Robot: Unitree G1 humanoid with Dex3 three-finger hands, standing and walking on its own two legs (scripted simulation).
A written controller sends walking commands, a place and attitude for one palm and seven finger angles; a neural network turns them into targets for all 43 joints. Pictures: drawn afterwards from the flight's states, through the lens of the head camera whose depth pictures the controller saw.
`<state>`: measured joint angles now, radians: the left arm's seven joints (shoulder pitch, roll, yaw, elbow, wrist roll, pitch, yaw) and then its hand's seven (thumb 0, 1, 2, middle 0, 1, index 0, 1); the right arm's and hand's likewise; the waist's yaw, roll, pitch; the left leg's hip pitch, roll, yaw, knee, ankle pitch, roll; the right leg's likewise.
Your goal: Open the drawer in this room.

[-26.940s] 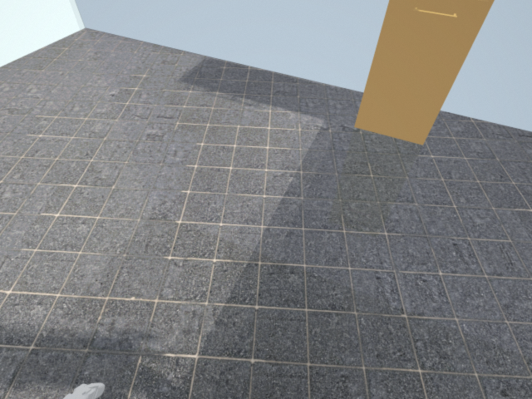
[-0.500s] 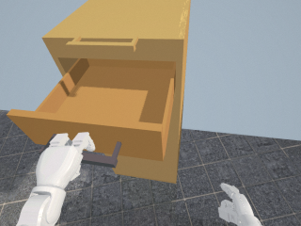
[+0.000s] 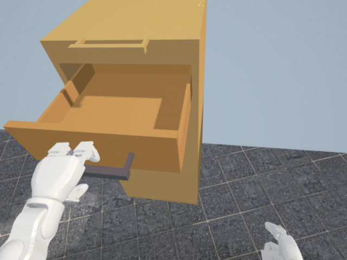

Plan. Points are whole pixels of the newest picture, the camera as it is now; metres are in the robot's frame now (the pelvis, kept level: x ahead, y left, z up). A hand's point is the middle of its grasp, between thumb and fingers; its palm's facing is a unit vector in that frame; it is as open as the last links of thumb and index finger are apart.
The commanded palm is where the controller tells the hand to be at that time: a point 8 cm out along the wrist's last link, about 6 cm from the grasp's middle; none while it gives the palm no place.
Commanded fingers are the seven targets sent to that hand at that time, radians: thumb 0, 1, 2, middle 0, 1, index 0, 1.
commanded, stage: open the thumb to release the handle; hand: left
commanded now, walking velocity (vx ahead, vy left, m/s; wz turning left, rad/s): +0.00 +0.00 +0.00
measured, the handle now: (89, 162) +0.27 +0.24 +0.10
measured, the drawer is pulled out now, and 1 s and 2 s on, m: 0.25 0.25 0.25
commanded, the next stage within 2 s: lift the hand off the handle in 0.16 s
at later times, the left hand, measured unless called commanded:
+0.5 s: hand (79, 182) +0.23 +0.25 +0.08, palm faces +0.07 -0.04 -1.00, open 13.3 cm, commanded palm +0.22 +0.25 +0.13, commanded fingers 0.00 -0.50 0.30 -0.30 -1.20 -0.30 -1.20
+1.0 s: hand (74, 173) +0.24 +0.25 +0.11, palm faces +0.03 -0.01 -1.00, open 13.2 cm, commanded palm +0.22 +0.25 +0.19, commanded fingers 0.00 -0.50 0.30 -0.30 -1.20 -0.30 -1.20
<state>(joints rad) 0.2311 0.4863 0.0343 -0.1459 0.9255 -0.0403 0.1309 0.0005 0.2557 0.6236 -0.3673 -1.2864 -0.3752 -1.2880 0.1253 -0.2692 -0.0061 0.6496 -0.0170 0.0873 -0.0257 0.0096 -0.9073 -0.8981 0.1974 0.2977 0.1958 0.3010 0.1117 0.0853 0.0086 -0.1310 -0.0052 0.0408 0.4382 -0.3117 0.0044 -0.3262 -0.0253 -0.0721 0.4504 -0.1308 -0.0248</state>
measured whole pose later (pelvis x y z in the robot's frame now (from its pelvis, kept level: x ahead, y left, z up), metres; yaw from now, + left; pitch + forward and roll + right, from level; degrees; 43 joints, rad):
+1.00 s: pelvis -0.02 -0.01 +0.00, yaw +1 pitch -3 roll +1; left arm 0.02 0.55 -0.04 -0.03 0.89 -0.07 0.03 0.00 -0.49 0.31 -0.38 -1.24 -0.43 -1.24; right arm 0.11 -0.26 0.01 0.67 0.00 0.06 -0.06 0.01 -0.91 -0.90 0.20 0.30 0.20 0.30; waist 0.12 0.10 0.04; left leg -0.08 -0.02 0.02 0.38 -0.25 0.00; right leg -0.27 -0.04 -0.09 0.40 -0.08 -0.03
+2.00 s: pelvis -0.02 -0.01 +0.00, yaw +1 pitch -2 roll +2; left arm -0.20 0.72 0.14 -0.19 0.70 0.06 -0.26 0.01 -0.49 0.30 -0.32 -1.20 -0.32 -1.21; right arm 0.12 -0.33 0.02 0.62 0.04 0.10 0.01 0.01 -0.91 -0.90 0.20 0.30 0.19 0.30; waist 0.09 0.13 0.02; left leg -0.11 -0.01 0.02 0.42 -0.28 -0.01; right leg -0.30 -0.03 -0.09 0.45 -0.12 -0.04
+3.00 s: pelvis +0.01 +0.00 +0.00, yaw +0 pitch -5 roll -1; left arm 0.20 0.39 0.44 -0.61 -0.07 -0.23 0.07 0.00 -0.03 0.51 -0.27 -0.90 -0.27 -0.90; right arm 0.19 -0.22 0.01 0.69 -0.02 -0.15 -0.06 0.01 -0.90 -0.90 0.20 0.30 0.20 0.30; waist 0.06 0.05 0.07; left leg 0.02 0.02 0.03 0.38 -0.32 0.00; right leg -0.15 0.01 -0.08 0.36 -0.12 -0.02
